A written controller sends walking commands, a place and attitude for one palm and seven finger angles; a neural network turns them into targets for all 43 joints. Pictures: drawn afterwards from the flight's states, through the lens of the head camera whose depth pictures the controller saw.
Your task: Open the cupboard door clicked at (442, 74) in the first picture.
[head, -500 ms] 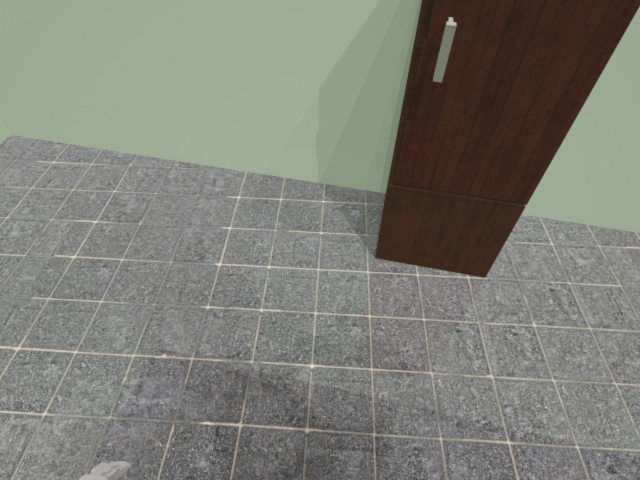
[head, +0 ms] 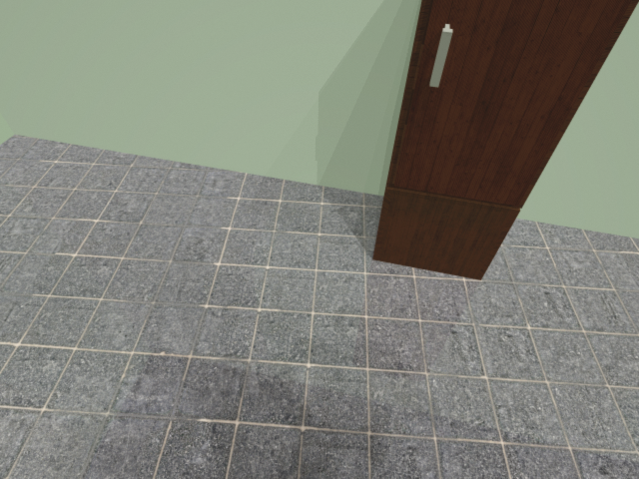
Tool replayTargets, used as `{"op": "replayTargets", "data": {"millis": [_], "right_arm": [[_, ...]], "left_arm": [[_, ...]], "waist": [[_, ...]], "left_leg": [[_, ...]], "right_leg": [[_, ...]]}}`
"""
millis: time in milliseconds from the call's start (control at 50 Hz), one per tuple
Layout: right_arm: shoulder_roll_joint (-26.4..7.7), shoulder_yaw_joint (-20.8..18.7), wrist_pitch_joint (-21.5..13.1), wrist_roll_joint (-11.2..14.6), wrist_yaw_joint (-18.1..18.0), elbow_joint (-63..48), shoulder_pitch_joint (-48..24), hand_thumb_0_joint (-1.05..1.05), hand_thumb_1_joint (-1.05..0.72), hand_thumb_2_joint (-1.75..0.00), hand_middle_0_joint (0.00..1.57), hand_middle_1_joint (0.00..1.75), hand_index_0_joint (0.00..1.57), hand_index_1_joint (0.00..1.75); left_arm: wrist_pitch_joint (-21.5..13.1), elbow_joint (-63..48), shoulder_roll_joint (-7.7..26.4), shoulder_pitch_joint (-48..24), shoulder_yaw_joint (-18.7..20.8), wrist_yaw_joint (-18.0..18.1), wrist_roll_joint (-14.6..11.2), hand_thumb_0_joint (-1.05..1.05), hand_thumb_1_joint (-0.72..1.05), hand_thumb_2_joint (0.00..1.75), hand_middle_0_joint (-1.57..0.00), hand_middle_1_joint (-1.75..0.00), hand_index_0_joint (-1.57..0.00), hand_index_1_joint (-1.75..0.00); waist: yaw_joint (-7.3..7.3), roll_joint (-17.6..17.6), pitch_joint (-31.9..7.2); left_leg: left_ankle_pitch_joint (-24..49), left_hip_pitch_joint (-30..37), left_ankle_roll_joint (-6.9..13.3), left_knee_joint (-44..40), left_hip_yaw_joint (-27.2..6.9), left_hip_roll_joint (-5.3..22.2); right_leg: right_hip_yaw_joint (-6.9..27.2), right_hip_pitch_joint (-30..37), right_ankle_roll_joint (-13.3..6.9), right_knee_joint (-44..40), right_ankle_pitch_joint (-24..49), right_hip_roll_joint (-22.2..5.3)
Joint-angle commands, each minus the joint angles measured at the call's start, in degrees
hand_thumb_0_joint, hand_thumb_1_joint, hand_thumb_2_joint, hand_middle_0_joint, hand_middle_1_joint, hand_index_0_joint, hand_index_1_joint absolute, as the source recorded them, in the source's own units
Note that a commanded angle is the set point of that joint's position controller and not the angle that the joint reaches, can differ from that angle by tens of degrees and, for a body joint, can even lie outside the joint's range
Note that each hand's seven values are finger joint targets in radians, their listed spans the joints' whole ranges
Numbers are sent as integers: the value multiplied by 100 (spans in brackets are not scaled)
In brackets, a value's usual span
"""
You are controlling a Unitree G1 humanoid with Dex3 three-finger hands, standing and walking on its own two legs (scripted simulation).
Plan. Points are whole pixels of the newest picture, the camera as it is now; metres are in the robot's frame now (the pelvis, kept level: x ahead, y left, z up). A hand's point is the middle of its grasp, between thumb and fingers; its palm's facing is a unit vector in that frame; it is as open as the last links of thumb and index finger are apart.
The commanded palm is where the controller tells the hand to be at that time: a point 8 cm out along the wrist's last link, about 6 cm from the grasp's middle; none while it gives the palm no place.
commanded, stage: stand and wait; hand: left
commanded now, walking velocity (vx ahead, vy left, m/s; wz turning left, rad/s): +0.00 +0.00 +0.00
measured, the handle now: (440, 55) +1.02 -0.22 +0.09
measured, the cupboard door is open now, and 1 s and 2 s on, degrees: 0 0 0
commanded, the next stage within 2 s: look at it before walking up in 0.34 s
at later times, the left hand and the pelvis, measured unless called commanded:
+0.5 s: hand out of the picture +0.06 +0.24 -0.15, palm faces -0.02 -0.94 -0.33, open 7.4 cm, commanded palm none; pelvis -0.01 -0.01 +0.00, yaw +0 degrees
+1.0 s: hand out of the picture +0.06 +0.24 -0.15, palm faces -0.02 -0.94 -0.33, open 7.4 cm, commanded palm none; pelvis -0.01 -0.01 +0.00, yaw +0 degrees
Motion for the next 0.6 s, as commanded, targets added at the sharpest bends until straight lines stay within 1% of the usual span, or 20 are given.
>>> {"op": "replayTargets", "data": {"millis": [0, 100, 120, 160, 180, 240, 280, 320, 400, 420, 500, 540, 580], "right_arm": [[-1178, -240, -157, 6, -44, -359, -351, 0, -90, -90, 20, 30, 20, 30], [-1202, -227, -160, 13, -41, -247, -291, 0, -90, -90, 20, 30, 20, 30], [-1208, -231, -163, 12, -41, -243, -280, 0, -90, -90, 20, 30, 20, 30], [-1203, -223, -160, 14, -40, -209, -280, 0, -90, -90, 20, 30, 20, 30], [-1208, -223, -150, 18, -36, -207, -257, 0, -90, -90, 20, 30, 20, 30], [-1206, -218, -159, 13, -31, -166, -249, 0, -90, -90, 20, 30, 20, 30], [-1198, -215, -147, 13, -27, -159, -218, 0, -90, -90, 20, 30, 20, 30], [-1203, -221, -152, 8, -24, -144, -233, 0, -90, -90, 20, 30, 20, 30], [-1189, -218, -156, 10, -19, -138, -205, 0, -90, -90, 20, 30, 20, 30], [-1185, -218, -156, 10, -21, -138, -216, 0, -90, -90, 20, 30, 20, 30], [-1181, -214, -154, 10, -19, -139, -193, 0, -90, -90, 20, 30, 20, 30], [-1194, -218, -163, 9, -20, -136, -200, 0, -90, -90, 20, 30, 20, 30], [-1190, -218, -165, 14, -23, -141, -198, 0, -90, -90, 20, 30, 20, 30]], "left_arm": [[-142, -365, 1169, -333, 241, 98, 11, 0, 90, 90, -20, -30, -20, -30], [-140, -276, 1185, -339, 232, 96, 11, 0, 90, 90, -20, -30, -20, -30], [-142, -267, 1183, -310, 230, 95, 8, 0, 90, 90, -20, -30, -20, -30], [-142, -238, 1180, -310, 226, 94, 9, 0, 90, 90, -20, -30, -20, -30], [-149, -232, 1192, -321, 230, 94, 12, 0, 90, 90, -20, -30, -20, -30], [-141, -213, 1185, -325, 228, 90, 15, 0, 90, 90, -20, -30, -20, -30], [-148, -212, 1191, -338, 231, 91, 20, 0, 90, 90, -20, -30, -20, -30], [-146, -211, 1194, -330, 221, 87, 17, 0, 90, 90, -20, -30, -20, -30], [-157, -209, 1190, -347, 224, 87, 22, 0, 90, 90, -20, -30, -20, -30], [-155, -210, 1182, -348, 223, 86, 20, 0, 90, 90, -20, -30, -20, -30], [-157, -220, 1182, -353, 228, 82, 24, 0, 90, 90, -20, -30, -20, -30], [-156, -210, 1176, -332, 225, 80, 23, 0, 90, 90, -20, -30, -20, -30], [-160, -209, 1164, -314, 233, 82, 28, 0, 90, 90, -20, -30, -20, -30]], "waist": [[-49, 58, -477], [-40, 10, -396], [-31, 48, -412], [-30, 16, -353], [-45, -62, -385], [-31, 46, -297], [-43, -56, -322], [-50, 24, -303], [-55, -16, -326], [-47, -3, -272], [-55, -32, -264], [-52, 69, -335], [-50, 47, -365]], "left_leg": [[983, 93, 183, -415, -503, 654], [929, 40, 177, -504, -529, 671], [910, 65, 177, -504, -530, 669], [861, 59, 176, -529, -542, 670], [826, 68, 169, -523, -553, 671], [695, 8, 167, -596, -563, 670], [676, 4, 157, -580, -577, 659], [629, 43, 151, -599, -558, 658], [679, 30, 145, -597, -556, 665], [639, 15, 144, -609, -569, 661], [617, 6, 136, -616, -562, 663], [644, 54, 137, -618, -563, 670], [735, 71, 142, -597, -566, 681]], "right_leg": [[511, 109, -242, -401, 961, -605], [513, 123, -236, -457, 874, -597], [508, 116, -233, -476, 845, -612], [530, 80, -235, -523, 792, -618], [543, 78, -240, -543, 737, -608], [555, 37, -232, -596, 553, -605], [582, 41, -239, -624, 508, -600], [594, -32, -238, -646, 437, -612], [604, -8, -242, -656, 492, -620], [609, -47, -238, -670, 436, -613], [610, -66, -238, -696, 382, -606], [611, -47, -234, -677, 425, -600], [593, -11, -233, -667, 551, -597]]}}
